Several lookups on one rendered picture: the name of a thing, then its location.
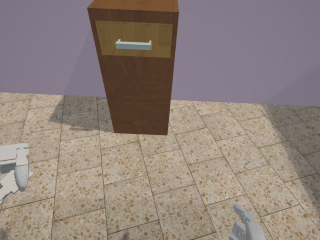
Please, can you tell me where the right robot hand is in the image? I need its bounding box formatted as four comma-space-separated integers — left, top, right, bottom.
229, 204, 266, 240

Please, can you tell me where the drawer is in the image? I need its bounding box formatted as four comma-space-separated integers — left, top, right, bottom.
95, 20, 173, 58

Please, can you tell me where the handle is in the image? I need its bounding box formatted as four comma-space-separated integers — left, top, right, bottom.
115, 39, 152, 50

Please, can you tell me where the left robot hand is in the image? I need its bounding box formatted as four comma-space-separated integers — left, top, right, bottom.
0, 142, 33, 205

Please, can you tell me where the cabinet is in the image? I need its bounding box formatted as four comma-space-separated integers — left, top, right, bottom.
87, 0, 179, 136

